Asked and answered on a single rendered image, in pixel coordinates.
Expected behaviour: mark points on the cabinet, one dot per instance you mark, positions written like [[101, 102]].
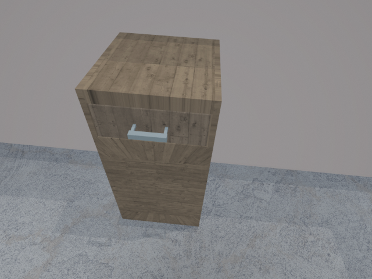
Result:
[[156, 181]]

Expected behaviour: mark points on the handle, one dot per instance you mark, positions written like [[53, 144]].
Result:
[[147, 136]]

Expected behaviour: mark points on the drawer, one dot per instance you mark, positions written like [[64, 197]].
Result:
[[183, 127]]

